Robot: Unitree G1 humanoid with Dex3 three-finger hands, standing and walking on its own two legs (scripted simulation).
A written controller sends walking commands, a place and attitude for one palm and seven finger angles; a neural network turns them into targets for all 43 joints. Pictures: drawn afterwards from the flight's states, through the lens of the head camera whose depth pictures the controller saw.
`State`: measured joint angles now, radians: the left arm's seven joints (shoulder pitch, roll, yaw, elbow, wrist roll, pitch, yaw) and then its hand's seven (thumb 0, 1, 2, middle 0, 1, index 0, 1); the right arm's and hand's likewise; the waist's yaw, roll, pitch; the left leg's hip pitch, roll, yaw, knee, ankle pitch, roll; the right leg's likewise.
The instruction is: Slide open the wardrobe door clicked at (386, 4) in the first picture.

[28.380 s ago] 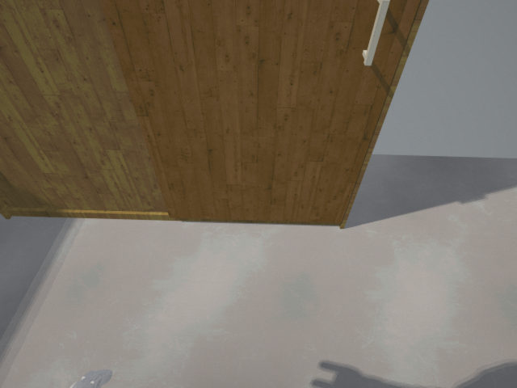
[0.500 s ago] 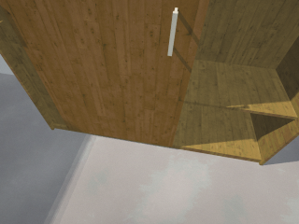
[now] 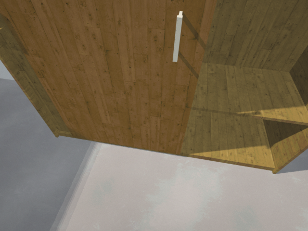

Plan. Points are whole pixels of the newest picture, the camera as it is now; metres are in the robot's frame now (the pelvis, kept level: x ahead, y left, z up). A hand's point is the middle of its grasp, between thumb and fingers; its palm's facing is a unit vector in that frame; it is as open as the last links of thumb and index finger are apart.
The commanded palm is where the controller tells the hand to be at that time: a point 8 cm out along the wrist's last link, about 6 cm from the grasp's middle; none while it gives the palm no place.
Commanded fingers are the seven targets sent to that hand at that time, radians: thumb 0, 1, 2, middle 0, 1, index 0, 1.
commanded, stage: look to check the result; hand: right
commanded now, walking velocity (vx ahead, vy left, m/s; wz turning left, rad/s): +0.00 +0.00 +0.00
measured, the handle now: (177, 37) +0.70 -0.04 +0.15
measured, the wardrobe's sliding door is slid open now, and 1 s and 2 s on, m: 0.65 0.65 0.65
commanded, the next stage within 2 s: stand and wait in 0.44 s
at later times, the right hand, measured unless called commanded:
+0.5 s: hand out of the picture +0.02 -0.17 -0.18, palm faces +0.01 +0.98 -0.18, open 7.3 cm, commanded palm none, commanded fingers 0.00 -0.90 -0.90 0.20 0.30 0.20 0.30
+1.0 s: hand out of the picture +0.02 -0.17 -0.18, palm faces +0.01 +0.98 -0.19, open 7.3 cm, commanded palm none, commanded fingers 0.00 -0.90 -0.90 0.20 0.30 0.20 0.30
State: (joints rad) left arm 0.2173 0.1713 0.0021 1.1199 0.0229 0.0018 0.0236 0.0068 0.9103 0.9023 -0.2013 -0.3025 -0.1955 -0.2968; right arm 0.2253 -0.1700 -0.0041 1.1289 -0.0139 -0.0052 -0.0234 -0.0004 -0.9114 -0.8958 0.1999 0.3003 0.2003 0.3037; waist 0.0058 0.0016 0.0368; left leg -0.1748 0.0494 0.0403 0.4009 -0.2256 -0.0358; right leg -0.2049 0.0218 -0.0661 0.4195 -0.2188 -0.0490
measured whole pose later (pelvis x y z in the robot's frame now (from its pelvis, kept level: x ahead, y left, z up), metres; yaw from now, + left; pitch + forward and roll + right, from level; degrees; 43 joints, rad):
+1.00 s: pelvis +0.01 +0.01 +0.00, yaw +0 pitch -1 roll +0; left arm 0.23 0.16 0.00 1.15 0.02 0.00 0.03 0.00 0.90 0.90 -0.20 -0.30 -0.20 -0.30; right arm 0.24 -0.17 0.00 1.16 -0.01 -0.01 -0.02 0.00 -0.91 -0.90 0.20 0.30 0.20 0.30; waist 0.00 0.01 0.04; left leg -0.12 0.04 0.04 0.36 -0.22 -0.03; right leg -0.15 0.02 -0.06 0.38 -0.22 -0.04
